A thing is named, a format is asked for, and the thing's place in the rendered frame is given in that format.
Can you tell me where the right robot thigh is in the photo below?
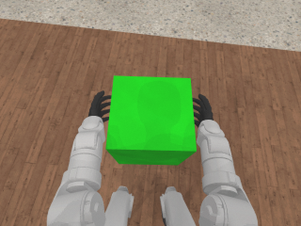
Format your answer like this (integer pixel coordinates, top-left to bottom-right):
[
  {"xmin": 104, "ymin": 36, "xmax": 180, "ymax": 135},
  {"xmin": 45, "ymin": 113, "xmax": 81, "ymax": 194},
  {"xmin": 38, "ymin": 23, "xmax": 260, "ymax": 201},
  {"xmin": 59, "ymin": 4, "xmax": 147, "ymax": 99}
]
[{"xmin": 160, "ymin": 190, "xmax": 197, "ymax": 226}]

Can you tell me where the left robot shin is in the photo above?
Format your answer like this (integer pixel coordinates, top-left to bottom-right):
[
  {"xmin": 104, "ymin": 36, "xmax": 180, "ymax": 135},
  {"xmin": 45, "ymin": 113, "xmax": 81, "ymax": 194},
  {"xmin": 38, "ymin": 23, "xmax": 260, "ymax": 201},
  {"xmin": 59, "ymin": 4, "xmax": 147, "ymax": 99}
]
[{"xmin": 111, "ymin": 186, "xmax": 129, "ymax": 198}]

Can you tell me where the carton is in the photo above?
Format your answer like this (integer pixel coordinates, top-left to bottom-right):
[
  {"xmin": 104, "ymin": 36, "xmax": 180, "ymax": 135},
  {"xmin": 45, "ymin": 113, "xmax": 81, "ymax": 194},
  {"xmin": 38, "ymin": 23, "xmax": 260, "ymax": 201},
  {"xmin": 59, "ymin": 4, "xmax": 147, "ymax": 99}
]
[{"xmin": 105, "ymin": 75, "xmax": 197, "ymax": 166}]

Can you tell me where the robot right forearm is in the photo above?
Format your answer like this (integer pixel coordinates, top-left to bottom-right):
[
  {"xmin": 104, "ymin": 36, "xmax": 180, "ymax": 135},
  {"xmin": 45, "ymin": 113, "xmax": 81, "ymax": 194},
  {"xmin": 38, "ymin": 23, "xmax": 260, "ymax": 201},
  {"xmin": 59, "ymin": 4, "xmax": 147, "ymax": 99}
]
[{"xmin": 197, "ymin": 120, "xmax": 258, "ymax": 222}]

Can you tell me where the right robot upper arm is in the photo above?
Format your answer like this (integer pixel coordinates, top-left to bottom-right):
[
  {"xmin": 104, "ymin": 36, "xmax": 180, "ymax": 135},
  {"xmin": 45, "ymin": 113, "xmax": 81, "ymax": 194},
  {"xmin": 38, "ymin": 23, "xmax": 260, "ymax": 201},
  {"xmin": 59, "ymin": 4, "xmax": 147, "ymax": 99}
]
[{"xmin": 198, "ymin": 193, "xmax": 258, "ymax": 226}]

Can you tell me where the right robot hand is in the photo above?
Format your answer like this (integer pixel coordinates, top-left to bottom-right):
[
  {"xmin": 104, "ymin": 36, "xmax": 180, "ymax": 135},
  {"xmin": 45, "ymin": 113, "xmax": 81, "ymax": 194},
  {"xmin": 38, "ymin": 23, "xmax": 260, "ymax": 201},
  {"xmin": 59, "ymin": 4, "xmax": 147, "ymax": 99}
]
[{"xmin": 192, "ymin": 94, "xmax": 214, "ymax": 127}]

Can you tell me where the left robot upper arm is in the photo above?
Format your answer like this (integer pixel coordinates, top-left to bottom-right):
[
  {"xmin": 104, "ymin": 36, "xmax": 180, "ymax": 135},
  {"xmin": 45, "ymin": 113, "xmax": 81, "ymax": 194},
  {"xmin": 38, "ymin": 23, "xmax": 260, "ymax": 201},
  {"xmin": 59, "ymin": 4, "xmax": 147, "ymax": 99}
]
[{"xmin": 47, "ymin": 189, "xmax": 106, "ymax": 226}]

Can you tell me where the left robot hand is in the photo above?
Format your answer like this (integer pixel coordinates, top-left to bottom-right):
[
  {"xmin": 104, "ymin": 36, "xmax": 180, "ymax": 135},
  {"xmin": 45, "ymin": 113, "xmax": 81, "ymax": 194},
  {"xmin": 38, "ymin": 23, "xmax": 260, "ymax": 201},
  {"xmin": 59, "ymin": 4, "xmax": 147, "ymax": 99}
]
[{"xmin": 88, "ymin": 91, "xmax": 112, "ymax": 122}]

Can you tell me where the robot left forearm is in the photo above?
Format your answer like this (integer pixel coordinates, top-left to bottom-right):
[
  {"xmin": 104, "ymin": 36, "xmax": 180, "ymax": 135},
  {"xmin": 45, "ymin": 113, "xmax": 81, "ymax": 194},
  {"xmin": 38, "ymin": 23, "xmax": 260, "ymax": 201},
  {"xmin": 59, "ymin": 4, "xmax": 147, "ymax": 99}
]
[{"xmin": 46, "ymin": 116, "xmax": 105, "ymax": 226}]

